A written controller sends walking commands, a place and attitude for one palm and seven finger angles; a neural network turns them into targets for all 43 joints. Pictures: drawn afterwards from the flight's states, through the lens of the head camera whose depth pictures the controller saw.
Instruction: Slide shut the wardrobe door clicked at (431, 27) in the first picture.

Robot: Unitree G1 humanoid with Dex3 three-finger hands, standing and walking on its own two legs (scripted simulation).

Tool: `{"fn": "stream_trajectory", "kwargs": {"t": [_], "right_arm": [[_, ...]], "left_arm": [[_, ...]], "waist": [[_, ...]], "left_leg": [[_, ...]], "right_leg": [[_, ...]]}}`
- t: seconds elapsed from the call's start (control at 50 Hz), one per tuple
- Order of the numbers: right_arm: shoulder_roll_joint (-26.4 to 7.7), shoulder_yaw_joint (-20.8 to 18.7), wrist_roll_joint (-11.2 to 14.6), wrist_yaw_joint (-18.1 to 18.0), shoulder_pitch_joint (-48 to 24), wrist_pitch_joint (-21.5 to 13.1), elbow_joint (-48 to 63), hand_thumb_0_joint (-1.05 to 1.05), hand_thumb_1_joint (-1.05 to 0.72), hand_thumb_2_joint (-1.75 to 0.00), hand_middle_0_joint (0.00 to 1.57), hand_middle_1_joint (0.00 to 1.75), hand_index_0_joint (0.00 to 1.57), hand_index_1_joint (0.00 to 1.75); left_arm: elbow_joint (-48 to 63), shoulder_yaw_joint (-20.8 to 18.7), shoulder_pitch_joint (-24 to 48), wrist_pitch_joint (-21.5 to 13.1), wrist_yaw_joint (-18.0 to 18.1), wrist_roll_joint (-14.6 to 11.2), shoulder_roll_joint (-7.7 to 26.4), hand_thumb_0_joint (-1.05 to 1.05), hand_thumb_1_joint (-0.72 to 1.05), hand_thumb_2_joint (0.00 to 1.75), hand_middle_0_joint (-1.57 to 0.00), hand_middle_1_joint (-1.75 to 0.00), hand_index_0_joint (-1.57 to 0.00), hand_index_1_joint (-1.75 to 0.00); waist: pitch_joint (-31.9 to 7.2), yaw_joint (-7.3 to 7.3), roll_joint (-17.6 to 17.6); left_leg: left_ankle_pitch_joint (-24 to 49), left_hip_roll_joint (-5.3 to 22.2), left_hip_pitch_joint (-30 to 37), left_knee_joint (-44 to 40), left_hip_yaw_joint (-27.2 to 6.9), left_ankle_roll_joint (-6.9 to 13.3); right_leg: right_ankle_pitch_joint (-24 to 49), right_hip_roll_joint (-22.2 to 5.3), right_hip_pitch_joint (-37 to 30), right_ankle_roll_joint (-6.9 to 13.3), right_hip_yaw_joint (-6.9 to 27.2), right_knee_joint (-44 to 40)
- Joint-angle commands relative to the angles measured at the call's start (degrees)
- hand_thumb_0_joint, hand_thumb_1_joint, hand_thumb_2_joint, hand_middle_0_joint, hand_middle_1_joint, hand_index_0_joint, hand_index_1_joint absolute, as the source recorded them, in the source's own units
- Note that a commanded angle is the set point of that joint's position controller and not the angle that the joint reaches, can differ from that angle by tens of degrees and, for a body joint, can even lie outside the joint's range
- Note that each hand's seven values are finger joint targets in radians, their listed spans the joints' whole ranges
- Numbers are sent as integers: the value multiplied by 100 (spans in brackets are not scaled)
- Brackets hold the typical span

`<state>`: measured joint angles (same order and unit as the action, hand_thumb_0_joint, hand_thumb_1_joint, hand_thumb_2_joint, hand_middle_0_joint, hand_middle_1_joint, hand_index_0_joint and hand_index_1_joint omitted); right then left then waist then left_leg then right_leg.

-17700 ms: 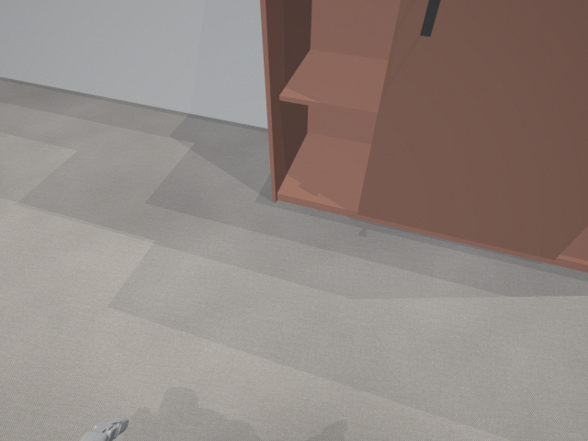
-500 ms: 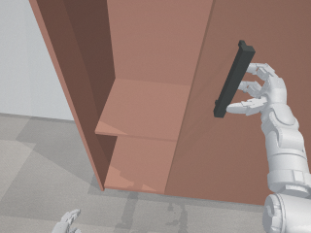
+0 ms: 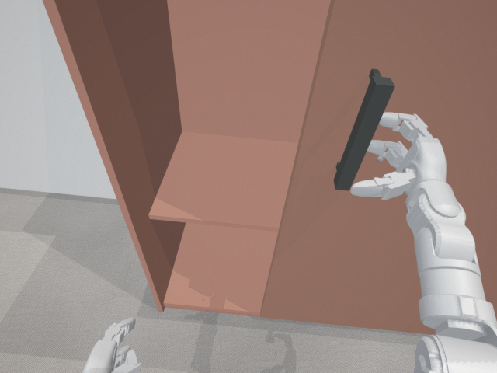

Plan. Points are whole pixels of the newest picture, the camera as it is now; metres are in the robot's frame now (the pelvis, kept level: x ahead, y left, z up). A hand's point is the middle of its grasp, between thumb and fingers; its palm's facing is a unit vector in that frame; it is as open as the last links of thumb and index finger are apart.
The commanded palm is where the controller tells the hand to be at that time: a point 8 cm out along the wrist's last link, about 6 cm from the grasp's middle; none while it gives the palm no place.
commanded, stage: slide the fingers in behind the handle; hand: right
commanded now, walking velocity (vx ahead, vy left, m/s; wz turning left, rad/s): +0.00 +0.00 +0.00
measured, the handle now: (356, 133) +0.47 -0.14 +0.19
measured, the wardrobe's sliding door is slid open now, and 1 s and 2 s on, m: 0.39 0.39 0.39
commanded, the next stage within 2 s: grip the handle and tug to test in 1.24 s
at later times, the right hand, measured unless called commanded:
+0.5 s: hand (362, 153) +0.41 -0.13 +0.19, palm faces +0.07 +1.00 +0.00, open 14.3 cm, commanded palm +0.37 -0.18 +0.19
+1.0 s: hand (355, 152) +0.41 -0.12 +0.19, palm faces +0.08 +1.00 -0.01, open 14.5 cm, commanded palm +0.38 -0.16 +0.19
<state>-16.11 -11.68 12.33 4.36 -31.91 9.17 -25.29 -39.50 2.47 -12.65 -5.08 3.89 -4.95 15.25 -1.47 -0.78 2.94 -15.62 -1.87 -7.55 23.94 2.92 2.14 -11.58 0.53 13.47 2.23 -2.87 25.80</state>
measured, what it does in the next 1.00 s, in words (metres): stands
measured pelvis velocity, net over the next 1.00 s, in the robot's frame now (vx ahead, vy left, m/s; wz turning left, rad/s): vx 0.01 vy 0.01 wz -0.01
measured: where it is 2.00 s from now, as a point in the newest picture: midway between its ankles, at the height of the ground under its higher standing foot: outside the picture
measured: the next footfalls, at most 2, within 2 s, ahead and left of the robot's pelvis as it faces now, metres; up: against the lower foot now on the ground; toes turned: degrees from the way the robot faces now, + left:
none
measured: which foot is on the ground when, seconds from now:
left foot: down 0.00-1.00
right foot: down 0.00-1.00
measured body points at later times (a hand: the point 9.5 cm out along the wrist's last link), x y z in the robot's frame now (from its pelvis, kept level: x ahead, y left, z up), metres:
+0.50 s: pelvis +0.01 +0.00 +0.00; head -0.01 +0.02 +0.45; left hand +0.15 +0.24 -0.10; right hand +0.40 -0.19 +0.20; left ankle -0.03 +0.09 -0.74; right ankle +0.03 -0.09 -0.74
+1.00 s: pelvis +0.01 +0.01 +0.00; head -0.01 +0.03 +0.45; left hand +0.17 +0.24 -0.10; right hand +0.40 -0.18 +0.19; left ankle -0.03 +0.09 -0.74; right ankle +0.03 -0.09 -0.74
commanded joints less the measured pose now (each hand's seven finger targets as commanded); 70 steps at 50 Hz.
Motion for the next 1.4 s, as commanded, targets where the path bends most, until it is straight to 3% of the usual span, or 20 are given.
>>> {"fn": "stream_trajectory", "kwargs": {"t": [0.0,0.12,0.16,0.22,0.28,0.38,0.44,0.48,0.52,0.58,0.6,0.66,0.78,1.04,1.08,1.1,1.18,1.28,1.32,1.38], "right_arm": [[-1024,-197,18,-139,-2942,-334,1190,0,50,-30,30,120,30,120],[-968,-209,-74,-262,-2895,-422,1278,0,50,-30,30,120,30,120],[-650,39,-90,-281,-2857,-439,1415,0,50,-30,30,120,30,120],[-716,-141,-49,-317,-2425,-354,1308,0,50,-30,30,120,30,120],[-732,-192,-57,-375,-2271,-256,1501,0,50,-30,30,120,30,120],[-602,15,-154,-495,-2459,-143,1690,0,50,-30,30,120,30,120],[-376,175,-164,-518,-2352,-99,1887,0,50,-30,30,120,30,120],[-121,422,-136,-508,-2390,-96,1949,0,50,-30,30,120,30,120],[-292,255,-112,-523,-2382,-82,1877,0,50,-30,30,120,30,120],[-196,384,-129,-530,-2531,-110,1982,0,50,-30,30,120,30,120],[34,605,-137,-513,-2637,-120,2021,0,50,-30,30,120,30,120],[-101,472,-141,-526,-2616,-94,1875,0,50,-30,30,120,30,120],[244,825,-148,-515,-2814,-135,1843,0,50,-30,30,120,30,120],[-255,299,-141,-507,-2593,-204,1741,0,50,-30,30,120,30,120],[-255,309,-136,-493,-2492,-209,1791,0,50,-30,30,120,30,120],[-21,525,-127,-459,-2583,-205,1826,0,50,-30,30,120,30,120],[-197,380,-118,-472,-2581,-146,1712,0,50,-30,30,120,30,120],[-279,273,-138,-502,-2400,-166,2024,0,50,-30,30,120,30,120],[-322,181,-110,-508,-2224,-132,1928,0,50,-30,30,120,30,120],[-280,242,-96,-493,-2240,-132,2039,0,36,-36,32,122,32,122]], "left_arm": [[714,-225,519,-242,57,-3,675,0,90,90,-20,-30,-20,-30],[753,-211,518,-227,5,40,616,0,90,90,-20,-30,-20,-30],[788,-220,540,-240,-40,43,587,0,90,90,-20,-30,-20,-30],[805,-246,537,-195,-66,47,618,0,90,90,-20,-30,-20,-30],[832,-249,619,-153,-75,55,605,0,90,90,-20,-30,-20,-30],[827,-229,669,-65,-77,42,569,0,90,90,-20,-30,-20,-30],[865,-239,662,-63,-95,60,546,0,90,90,-20,-30,-20,-30],[851,-241,693,-51,-98,54,530,0,90,90,-20,-30,-20,-30],[827,-254,665,-52,-89,54,566,0,90,90,-20,-30,-20,-30],[821,-246,708,-43,-82,57,547,0,90,90,-20,-30,-20,-30],[833,-239,726,-64,-92,51,526,0,90,90,-20,-30,-20,-30],[781,-245,670,-58,-82,58,537,0,90,90,-20,-30,-20,-30],[732,-229,684,-75,-100,55,506,0,90,90,-20,-30,-20,-30],[793,-233,709,-61,-103,77,530,0,90,90,-20,-30,-20,-30],[816,-226,751,-53,-112,73,532,0,90,90,-20,-30,-20,-30],[828,-215,764,-55,-111,66,502,0,90,90,-20,-30,-20,-30],[810,-218,745,-31,-97,60,527,0,90,90,-20,-30,-20,-30],[868,-243,753,-44,-129,73,516,0,90,90,-20,-30,-20,-30],[880,-239,733,-32,-120,77,530,0,90,90,-20,-30,-20,-30],[896,-231,769,-15,-128,77,532,0,90,90,-20,-30,-20,-30]], "waist": [[-1318,-102,-318],[-1697,-6,-45],[-1750,-15,45],[-1671,59,-455],[-1572,126,-429],[-1287,59,-348],[-1515,46,-100],[-1471,-10,-322],[-1492,-7,-413],[-1523,-18,-447],[-1511,-70,-261],[-1511,-65,-310],[-1471,-123,-305],[-1592,8,-476],[-1568,48,-456],[-1543,-21,-342],[-1360,4,-397],[-1711,74,-249],[-1660,71,-469],[-1564,77,-499]], "left_leg": [[1207,118,-595,-434,-223,-85],[1569,133,-399,-319,-211,-58],[1697,123,-464,-267,-167,-44],[1917,109,-271,-262,-153,-66],[2095,126,-172,-286,-177,-71],[1794,117,-307,-358,-187,-66],[1868,108,-340,-307,-173,-58],[1901,102,-312,-339,-167,-65],[1823,93,-325,-354,-176,-80],[1914,109,-241,-363,-192,-79],[1893,111,-338,-358,-198,-81],[1878,107,-365,-367,-190,-85],[1966,125,-402,-370,-193,-82],[2277,148,-160,-312,-224,-115],[2305,154,-106,-316,-226,-102],[2303,158,-161,-297,-217,-108],[2094,143,-247,-369,-227,-104],[2320,147,-92,-290,-215,-79],[2321,135,-72,-302,-203,-108],[2325,141,-28,-319,-204,-103]], "right_leg": [[795,-135,-1323,89,481,-209],[1221,-120,-1542,43,466,-171],[1484,-149,-1731,2,512,-149],[1574,-156,-1523,29,467,-155],[1676,-137,-1431,46,385,-136],[1407,-139,-1362,53,374,-179],[1593,-141,-1622,21,415,-166],[1591,-148,-1598,35,404,-151],[1467,-152,-1592,39,419,-183],[1488,-121,-1571,59,391,-170],[1474,-117,-1655,56,402,-172],[1469,-120,-1677,46,419,-166],[1503,-92,-1684,60,427,-108],[1585,-47,-1545,94,365,-111],[1603,-38,-1492,94,349,-99],[1608,-42,-1525,88,353,-108],[1460,-58,-1448,90,359,-128],[1780,-66,-1635,67,366,-83],[1691,-68,-1548,79,356,-119],[1665,-62,-1465,82,325,-131]]}}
